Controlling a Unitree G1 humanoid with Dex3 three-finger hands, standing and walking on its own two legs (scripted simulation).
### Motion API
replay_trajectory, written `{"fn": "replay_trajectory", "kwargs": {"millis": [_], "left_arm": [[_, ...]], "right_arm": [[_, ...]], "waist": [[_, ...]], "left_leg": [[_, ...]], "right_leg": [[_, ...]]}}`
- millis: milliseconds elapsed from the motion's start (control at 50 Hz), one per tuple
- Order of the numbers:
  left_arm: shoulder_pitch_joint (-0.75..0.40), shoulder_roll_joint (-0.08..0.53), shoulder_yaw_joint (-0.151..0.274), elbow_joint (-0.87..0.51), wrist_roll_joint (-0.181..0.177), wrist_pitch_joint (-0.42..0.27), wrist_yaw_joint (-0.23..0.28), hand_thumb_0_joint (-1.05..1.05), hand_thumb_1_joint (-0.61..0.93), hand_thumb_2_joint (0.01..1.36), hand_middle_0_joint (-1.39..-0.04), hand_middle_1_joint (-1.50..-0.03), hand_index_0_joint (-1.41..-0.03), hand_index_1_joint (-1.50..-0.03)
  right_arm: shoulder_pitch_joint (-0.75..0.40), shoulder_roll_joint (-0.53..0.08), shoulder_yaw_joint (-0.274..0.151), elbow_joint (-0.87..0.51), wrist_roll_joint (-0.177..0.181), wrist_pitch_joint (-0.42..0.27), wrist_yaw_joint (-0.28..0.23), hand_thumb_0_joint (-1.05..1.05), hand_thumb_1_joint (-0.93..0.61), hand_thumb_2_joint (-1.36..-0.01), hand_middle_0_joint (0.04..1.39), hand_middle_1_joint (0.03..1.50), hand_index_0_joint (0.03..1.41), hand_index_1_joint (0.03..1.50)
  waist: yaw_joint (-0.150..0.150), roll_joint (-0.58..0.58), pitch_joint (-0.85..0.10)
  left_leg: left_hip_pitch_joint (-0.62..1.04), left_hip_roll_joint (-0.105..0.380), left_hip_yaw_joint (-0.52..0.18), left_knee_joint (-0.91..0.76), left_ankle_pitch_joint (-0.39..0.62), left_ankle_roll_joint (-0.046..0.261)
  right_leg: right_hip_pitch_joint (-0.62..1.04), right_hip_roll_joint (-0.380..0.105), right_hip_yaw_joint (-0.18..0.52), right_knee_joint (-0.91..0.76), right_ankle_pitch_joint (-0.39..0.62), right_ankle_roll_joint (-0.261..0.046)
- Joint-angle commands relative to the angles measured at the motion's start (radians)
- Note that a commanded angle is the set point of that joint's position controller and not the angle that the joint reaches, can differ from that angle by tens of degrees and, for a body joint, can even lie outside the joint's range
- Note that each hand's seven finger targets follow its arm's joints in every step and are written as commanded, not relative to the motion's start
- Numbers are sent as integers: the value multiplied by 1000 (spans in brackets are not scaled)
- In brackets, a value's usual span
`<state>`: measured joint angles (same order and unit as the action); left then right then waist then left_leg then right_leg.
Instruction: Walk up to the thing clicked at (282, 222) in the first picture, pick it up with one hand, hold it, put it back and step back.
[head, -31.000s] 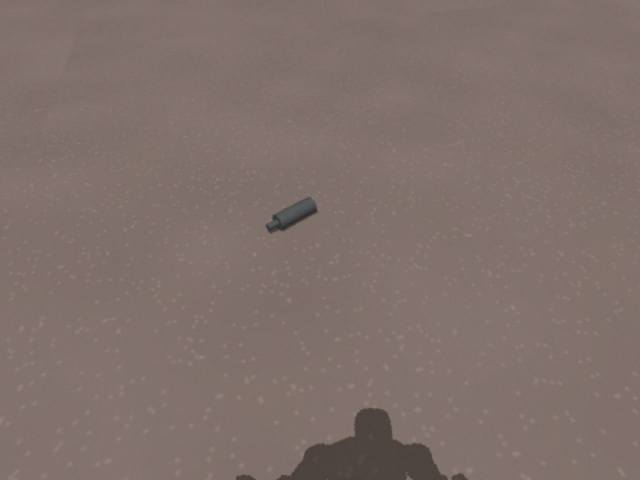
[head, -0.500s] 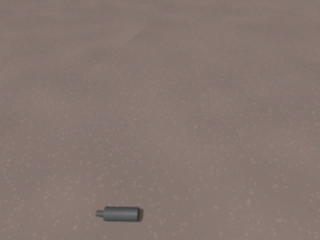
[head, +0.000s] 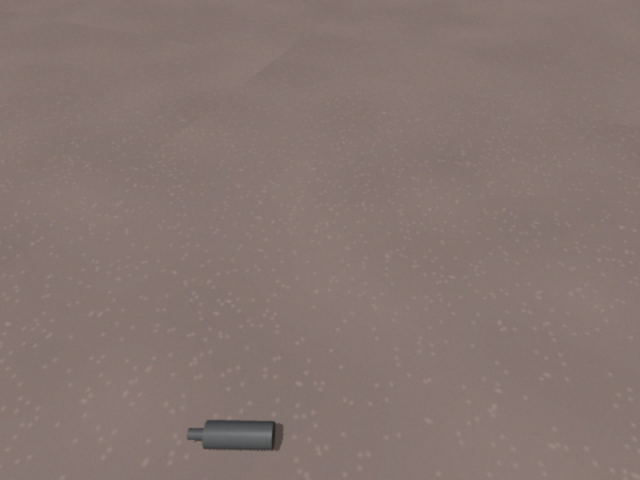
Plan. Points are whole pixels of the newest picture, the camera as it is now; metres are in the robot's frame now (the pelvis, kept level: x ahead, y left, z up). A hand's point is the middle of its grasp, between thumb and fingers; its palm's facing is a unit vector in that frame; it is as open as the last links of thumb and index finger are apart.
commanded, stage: walk up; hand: left
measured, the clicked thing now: (231, 434) +0.45 +0.28 -0.74
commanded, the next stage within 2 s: stand in 0.84 s
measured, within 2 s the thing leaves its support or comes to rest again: neither
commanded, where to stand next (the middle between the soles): +0.10 +0.01 m, yaw -2 degrees
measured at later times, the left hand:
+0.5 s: hand out of the picture +0.08 +0.25 -0.15, palm faces +0.01 -0.94 -0.34, open 7.4 cm
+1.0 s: hand out of the picture +0.08 +0.25 -0.15, palm faces +0.00 -0.94 -0.33, open 7.4 cm
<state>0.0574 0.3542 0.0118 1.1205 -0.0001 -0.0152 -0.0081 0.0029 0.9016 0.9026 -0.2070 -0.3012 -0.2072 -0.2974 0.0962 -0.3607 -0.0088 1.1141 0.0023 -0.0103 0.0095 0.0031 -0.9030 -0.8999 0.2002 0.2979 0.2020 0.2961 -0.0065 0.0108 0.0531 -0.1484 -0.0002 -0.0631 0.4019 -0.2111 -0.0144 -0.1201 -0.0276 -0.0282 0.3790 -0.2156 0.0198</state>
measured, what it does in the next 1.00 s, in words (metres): stands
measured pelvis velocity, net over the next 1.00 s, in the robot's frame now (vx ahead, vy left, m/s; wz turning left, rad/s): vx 0.00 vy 0.00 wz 0.01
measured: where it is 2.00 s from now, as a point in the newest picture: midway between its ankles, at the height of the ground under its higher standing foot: outside the picture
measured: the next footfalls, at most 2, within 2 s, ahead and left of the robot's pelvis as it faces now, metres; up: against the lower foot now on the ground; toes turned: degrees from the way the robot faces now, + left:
none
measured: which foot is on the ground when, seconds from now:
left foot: down 0.00-1.00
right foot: down 0.00-1.00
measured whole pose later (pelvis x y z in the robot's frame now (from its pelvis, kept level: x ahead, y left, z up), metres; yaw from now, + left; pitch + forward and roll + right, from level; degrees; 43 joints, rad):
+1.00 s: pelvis +0.00 +0.00 +0.00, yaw +0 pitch -3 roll +0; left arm 0.08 0.34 0.02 1.13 0.01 -0.01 -0.01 0.00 0.90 0.90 -0.21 -0.30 -0.21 -0.30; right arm 0.09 -0.35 0.00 1.12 0.00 -0.01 0.01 0.00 -0.90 -0.90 0.20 0.30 0.20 0.30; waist 0.00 0.01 0.07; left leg -0.12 0.00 -0.07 0.34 -0.18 -0.02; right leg -0.09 -0.03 -0.03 0.33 -0.19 0.02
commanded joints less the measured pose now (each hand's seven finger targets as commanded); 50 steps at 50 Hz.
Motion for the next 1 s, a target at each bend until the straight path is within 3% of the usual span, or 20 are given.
{"fn": "replay_trajectory", "kwargs": {"millis": [0, 200, 780, 840, 980], "left_arm": [[-46, 211, 40, -46, 4, -18, 17, 0, 900, 900, -200, -300, -200, -300], [-53, 210, 44, -31, 11, -21, 16, 0, 900, 900, -200, -300, -200, -300], [-34, 205, 55, -37, 13, -15, 15, 0, 900, 900, -200, -300, -200, -300], [-6, 200, 46, -37, 6, -15, 17, 0, 900, 900, -200, -300, -200, -300], [0, 208, 42, -45, 8, -16, 17, 0, 900, 900, -200, -300, -200, -300]], "right_arm": [[-46, -206, -40, -45, -6, -17, -17, 0, -900, -900, 200, 300, 200, 300], [-73, -205, -38, -38, -7, -15, -14, 0, -900, -900, 200, 300, 200, 300], [-37, -193, -33, -31, -10, -14, -17, 0, -900, -900, 200, 300, 200, 300], [-49, -206, -31, -45, -11, -19, -21, 0, -900, -900, 200, 300, 200, 300], [-43, -200, -28, -53, -8, -19, -19, 0, -900, -900, 200, 300, 200, 300]], "waist": [[7, -15, -91], [5, -8, -81], [8, -7, -73], [17, -12, -63], [10, -12, -118]], "left_leg": [[-3, 105, -62, -69, 240, 44], [10, 101, -60, -93, 186, 38], [-13, 91, -67, -106, 171, 37], [14, 117, -82, -103, 286, 30], [55, 118, -69, -92, 292, 28]], "right_leg": [[54, -98, 64, -64, 165, -36], [49, -97, 64, -96, 118, -31], [75, -96, 59, -101, 106, -30], [61, -107, 64, -94, 179, -26], [81, -110, 66, -92, 211, -29]]}}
